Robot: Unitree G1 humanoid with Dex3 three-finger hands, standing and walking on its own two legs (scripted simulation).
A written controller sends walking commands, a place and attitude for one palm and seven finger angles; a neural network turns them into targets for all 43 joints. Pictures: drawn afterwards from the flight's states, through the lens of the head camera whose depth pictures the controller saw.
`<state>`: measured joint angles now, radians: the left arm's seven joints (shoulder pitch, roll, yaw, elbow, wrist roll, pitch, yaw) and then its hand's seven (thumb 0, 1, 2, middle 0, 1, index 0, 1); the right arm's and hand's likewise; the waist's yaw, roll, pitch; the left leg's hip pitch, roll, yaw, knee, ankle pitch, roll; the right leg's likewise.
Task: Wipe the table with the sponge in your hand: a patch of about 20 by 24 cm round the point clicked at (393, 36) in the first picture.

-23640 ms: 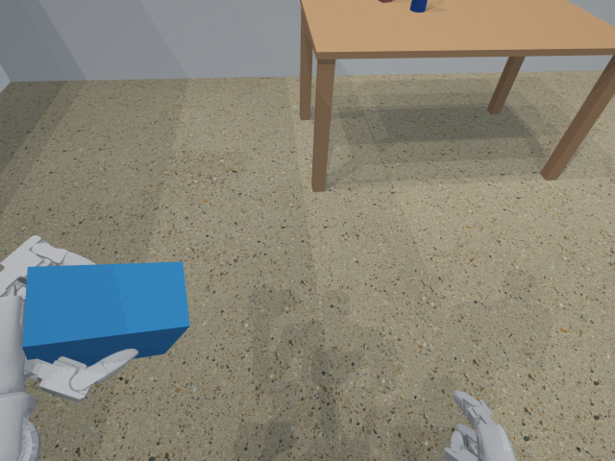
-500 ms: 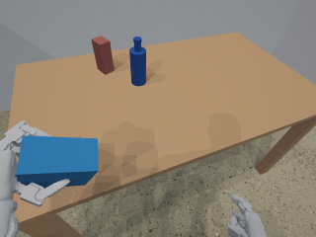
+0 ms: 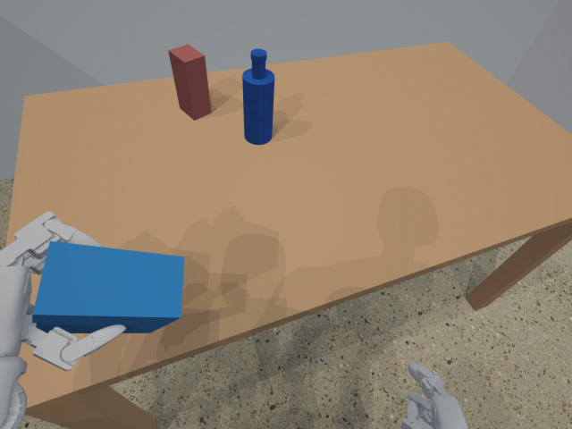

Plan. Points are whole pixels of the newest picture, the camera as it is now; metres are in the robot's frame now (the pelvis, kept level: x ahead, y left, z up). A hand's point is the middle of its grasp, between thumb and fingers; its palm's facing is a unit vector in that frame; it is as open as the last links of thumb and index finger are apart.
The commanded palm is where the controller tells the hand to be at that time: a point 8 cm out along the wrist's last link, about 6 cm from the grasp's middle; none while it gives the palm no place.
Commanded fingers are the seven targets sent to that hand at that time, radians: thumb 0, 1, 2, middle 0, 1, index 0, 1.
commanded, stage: come to a stop and stand still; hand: left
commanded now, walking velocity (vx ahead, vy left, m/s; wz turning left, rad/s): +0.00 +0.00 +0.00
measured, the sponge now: (128, 295) +0.23 +0.21 +0.10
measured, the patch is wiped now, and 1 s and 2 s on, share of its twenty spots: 0.00 0.00 0.00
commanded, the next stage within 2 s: look again from close up in 0.44 s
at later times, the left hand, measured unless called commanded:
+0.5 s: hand (69, 267) +0.23 +0.25 +0.16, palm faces +0.36 -0.84 -0.40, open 10.6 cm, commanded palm +0.17 +0.28 +0.18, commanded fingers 0.00 0.10 1.30 -1.20 -1.60 -1.20 -1.60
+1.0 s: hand (73, 285) +0.21 +0.24 +0.16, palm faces +0.35 -0.85 -0.39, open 10.6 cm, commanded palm +0.15 +0.27 +0.18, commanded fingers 0.00 0.10 1.30 -1.20 -1.60 -1.20 -1.60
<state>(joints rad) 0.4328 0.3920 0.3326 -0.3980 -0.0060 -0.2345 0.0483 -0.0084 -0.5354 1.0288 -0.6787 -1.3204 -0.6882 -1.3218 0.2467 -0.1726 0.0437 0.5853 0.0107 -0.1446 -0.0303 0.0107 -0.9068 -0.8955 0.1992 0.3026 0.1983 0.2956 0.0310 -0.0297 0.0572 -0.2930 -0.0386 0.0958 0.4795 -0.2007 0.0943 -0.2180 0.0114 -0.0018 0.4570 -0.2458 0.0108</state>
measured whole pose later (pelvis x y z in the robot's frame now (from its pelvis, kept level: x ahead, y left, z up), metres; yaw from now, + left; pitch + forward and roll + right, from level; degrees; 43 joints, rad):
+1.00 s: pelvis +0.00 -0.01 +0.00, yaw +1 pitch +0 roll -2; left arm 0.44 0.38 0.34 -0.45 -0.03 -0.22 0.08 -0.01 -0.53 1.03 -0.68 -1.31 -0.69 -1.31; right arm 0.23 -0.20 0.03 0.58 0.01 -0.13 -0.06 0.01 -0.91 -0.90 0.20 0.30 0.20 0.30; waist 0.01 -0.01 0.03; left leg -0.27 -0.03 0.07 0.44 -0.17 0.08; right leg -0.17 0.03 -0.03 0.37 -0.20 0.00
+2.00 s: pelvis +0.01 -0.01 +0.00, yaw +1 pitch +0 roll -2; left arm 0.43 0.36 0.35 -0.45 -0.05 -0.20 0.09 -0.01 -0.53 1.03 -0.69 -1.30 -0.70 -1.30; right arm 0.21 -0.21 0.03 0.57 0.01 -0.12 -0.05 0.01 -0.91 -0.90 0.20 0.30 0.20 0.30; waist 0.02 -0.02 0.04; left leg -0.26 -0.03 0.06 0.45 -0.20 0.08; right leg -0.15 0.02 -0.03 0.37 -0.22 0.00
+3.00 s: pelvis +0.01 -0.03 +0.01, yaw +1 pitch +1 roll -1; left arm 0.42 0.39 0.35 -0.48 -0.06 -0.18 0.07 -0.01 -0.53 1.03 -0.68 -1.30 -0.70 -1.30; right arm 0.19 -0.17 0.04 0.55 0.01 -0.12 -0.04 0.01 -0.91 -0.90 0.20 0.30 0.20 0.30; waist 0.02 -0.04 0.06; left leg -0.25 -0.02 0.07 0.40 -0.16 0.05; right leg -0.17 0.04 -0.03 0.37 -0.21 -0.03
